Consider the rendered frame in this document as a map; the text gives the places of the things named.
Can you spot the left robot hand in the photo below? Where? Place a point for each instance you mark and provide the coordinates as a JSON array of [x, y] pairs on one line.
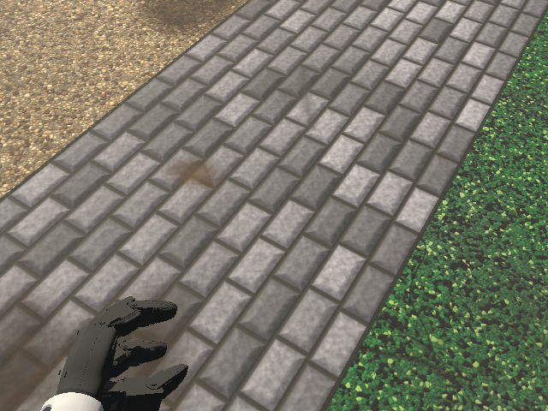
[[100, 352]]

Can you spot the robot left forearm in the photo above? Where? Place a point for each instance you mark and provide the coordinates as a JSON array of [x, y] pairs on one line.
[[72, 401]]

